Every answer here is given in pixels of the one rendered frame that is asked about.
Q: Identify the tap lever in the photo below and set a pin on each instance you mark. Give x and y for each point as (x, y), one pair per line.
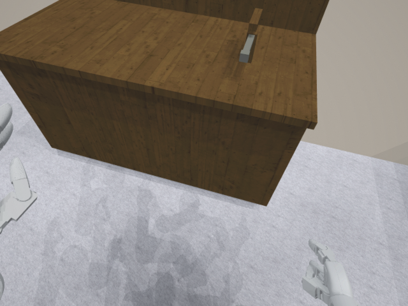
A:
(244, 55)

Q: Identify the robot left hand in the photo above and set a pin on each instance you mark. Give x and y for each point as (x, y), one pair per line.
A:
(14, 204)

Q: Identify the counter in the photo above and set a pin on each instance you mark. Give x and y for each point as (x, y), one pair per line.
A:
(156, 86)

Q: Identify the robot right hand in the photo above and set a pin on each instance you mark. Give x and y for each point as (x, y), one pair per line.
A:
(329, 281)

